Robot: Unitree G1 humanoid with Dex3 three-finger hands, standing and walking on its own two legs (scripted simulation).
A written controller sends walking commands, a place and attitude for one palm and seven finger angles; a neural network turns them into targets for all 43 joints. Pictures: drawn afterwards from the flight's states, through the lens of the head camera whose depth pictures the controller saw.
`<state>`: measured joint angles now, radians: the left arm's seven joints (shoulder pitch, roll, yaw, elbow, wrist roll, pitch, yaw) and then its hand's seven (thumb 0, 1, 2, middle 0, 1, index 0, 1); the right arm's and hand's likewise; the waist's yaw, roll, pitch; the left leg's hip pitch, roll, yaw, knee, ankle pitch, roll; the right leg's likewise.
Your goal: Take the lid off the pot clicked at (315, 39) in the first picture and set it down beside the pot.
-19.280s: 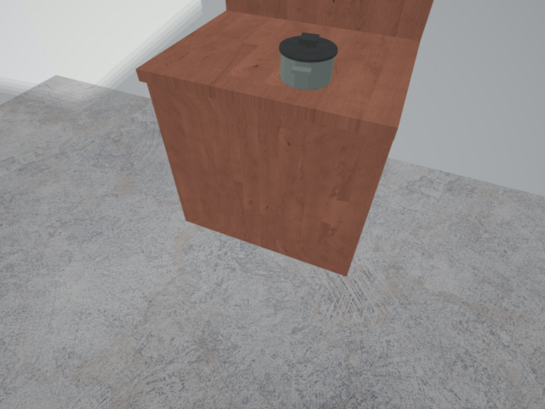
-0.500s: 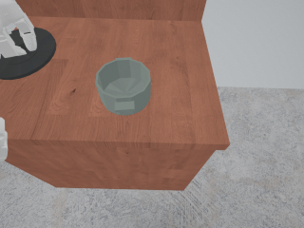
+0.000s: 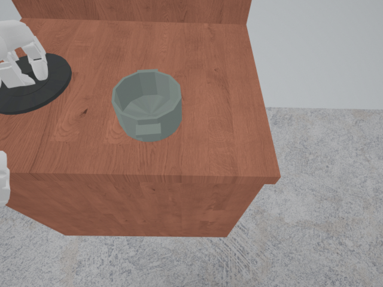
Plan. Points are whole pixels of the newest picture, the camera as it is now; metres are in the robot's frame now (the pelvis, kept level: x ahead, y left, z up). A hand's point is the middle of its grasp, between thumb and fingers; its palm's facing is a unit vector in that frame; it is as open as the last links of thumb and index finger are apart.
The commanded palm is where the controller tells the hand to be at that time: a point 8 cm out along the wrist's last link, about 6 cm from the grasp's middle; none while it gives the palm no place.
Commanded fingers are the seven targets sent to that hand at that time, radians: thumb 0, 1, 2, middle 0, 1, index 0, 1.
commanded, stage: lower the lid onto the table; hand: left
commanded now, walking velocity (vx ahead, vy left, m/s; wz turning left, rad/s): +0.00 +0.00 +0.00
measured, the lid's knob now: (20, 71) +0.50 +0.32 +0.16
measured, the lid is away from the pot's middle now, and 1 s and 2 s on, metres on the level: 0.23 0.24 0.23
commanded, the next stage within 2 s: open the fingers wide in 1.56 s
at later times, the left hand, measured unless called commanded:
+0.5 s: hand (20, 89) +0.46 +0.32 +0.15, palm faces -0.44 -0.15 -0.89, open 4.6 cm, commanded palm +0.50 +0.32 +0.21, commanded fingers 0.00 0.60 1.05 -0.69 -1.02 -1.12 -1.18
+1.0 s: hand (33, 97) +0.48 +0.32 +0.11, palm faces -0.49 -0.12 -0.86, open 4.6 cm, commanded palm +0.53 +0.31 +0.18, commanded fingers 0.00 0.60 1.05 -0.69 -1.02 -1.12 -1.18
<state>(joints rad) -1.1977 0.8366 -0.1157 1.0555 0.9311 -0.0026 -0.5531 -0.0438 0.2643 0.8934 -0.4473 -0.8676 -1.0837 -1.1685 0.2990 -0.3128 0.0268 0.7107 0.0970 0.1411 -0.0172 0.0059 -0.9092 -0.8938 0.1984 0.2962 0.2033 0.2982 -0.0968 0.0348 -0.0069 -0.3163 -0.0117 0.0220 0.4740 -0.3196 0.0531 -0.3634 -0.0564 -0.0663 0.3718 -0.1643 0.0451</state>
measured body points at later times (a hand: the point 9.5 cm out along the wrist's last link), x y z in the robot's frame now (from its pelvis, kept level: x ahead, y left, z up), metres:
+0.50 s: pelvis -0.01 +0.00 +0.00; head +0.08 +0.01 +0.44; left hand +0.48 +0.32 +0.20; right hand -0.01 -0.28 -0.12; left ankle -0.06 +0.08 -0.74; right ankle +0.00 -0.16 -0.74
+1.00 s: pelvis +0.00 +0.02 -0.01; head +0.10 +0.03 +0.43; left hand +0.50 +0.32 +0.16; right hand -0.01 -0.26 -0.13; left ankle -0.06 +0.08 -0.74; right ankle +0.00 -0.16 -0.74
